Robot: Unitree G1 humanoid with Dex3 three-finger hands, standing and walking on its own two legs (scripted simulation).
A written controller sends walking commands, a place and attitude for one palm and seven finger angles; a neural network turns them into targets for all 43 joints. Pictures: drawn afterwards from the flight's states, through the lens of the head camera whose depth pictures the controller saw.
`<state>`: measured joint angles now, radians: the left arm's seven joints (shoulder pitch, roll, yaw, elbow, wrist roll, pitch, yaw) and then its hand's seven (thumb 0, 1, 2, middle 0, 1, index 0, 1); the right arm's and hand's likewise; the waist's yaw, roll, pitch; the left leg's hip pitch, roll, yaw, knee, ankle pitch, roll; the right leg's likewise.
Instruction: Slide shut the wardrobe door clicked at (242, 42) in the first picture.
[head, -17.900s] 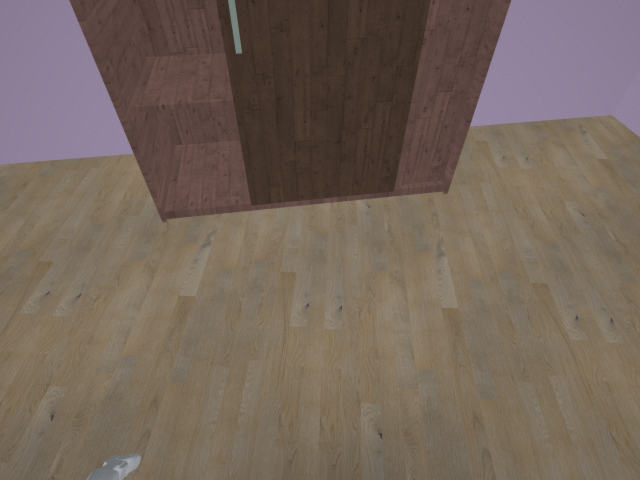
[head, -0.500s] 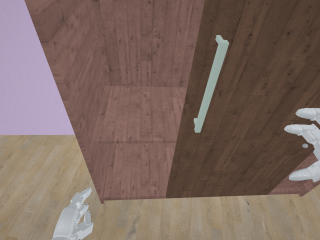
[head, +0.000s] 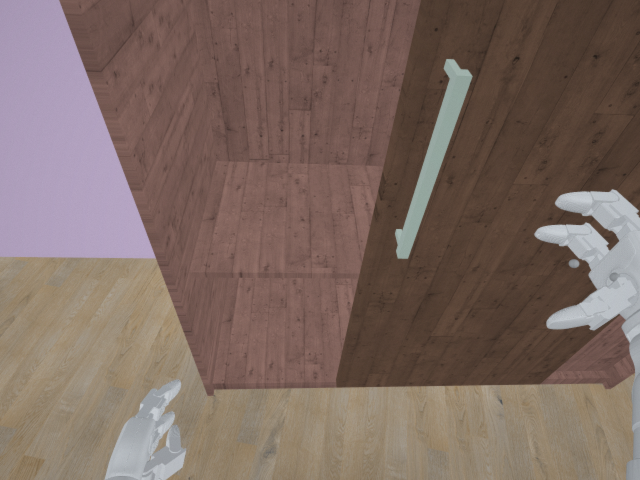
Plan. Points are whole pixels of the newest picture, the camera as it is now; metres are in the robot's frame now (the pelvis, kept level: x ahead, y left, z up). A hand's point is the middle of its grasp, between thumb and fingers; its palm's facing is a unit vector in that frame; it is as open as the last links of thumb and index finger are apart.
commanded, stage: move the hooked fingers beside the handle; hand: right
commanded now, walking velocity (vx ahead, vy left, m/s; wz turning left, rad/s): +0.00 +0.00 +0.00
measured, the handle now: (423, 174) +0.51 -0.13 +0.14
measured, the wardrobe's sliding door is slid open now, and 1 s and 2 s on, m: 0.38 0.38 0.38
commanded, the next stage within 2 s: none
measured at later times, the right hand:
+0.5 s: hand (537, 235) +0.37 -0.24 +0.16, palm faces +0.00 +1.00 -0.05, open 14.0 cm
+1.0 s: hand (503, 206) +0.42 -0.21 +0.16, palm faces -0.02 +1.00 -0.03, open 14.0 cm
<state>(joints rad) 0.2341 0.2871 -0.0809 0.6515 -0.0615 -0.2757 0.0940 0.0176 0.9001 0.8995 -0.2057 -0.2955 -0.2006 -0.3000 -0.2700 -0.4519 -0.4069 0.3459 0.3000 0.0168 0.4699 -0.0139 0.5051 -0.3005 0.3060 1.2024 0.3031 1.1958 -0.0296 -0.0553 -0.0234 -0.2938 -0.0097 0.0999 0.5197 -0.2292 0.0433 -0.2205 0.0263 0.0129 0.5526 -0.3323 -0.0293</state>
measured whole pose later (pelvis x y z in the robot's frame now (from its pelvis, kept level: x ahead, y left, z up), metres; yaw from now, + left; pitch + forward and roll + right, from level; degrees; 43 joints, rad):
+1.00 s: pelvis +0.01 -0.01 +0.00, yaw +1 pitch +4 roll +0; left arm 0.31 0.29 -0.06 0.67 -0.05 -0.18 0.07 0.02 0.90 0.90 -0.21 -0.30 -0.20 -0.30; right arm -0.56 -0.42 -0.33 0.66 0.21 -0.02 0.32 -0.01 0.50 -0.30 0.31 1.20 0.30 1.20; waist 0.03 -0.04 -0.05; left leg -0.35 -0.01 0.07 0.51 -0.23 0.03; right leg -0.26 0.03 -0.01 0.53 -0.33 -0.04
